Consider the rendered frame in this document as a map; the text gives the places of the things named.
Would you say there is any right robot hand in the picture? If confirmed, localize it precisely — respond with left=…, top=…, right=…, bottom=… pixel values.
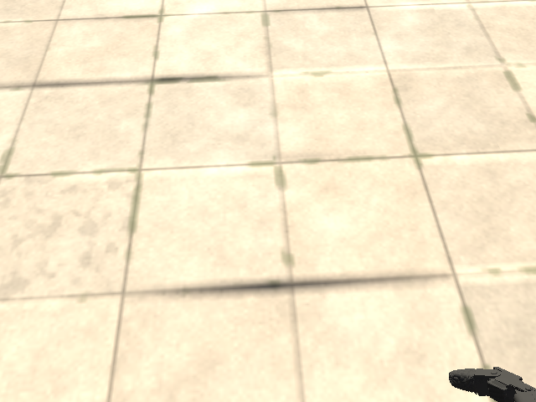
left=449, top=367, right=536, bottom=402

